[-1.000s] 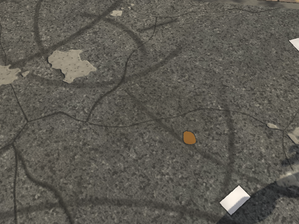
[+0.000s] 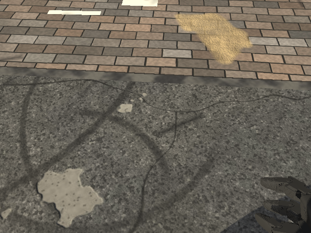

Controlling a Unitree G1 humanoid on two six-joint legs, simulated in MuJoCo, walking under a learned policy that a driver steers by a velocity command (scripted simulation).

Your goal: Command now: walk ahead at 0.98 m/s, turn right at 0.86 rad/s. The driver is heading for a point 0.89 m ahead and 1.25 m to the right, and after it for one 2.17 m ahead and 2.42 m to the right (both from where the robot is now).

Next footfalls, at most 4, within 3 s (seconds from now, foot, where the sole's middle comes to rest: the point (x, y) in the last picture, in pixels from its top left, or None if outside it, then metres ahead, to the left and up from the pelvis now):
0.04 left None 0.23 0.17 -0.76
0.50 right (220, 219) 0.57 -0.17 -0.76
0.94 left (239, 139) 1.01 -0.28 -0.76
1.42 right None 0.91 -0.74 -0.76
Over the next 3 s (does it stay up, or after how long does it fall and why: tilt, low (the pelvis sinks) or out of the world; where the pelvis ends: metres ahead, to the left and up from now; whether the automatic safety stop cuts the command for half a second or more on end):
stays up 0.94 -1.39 0.01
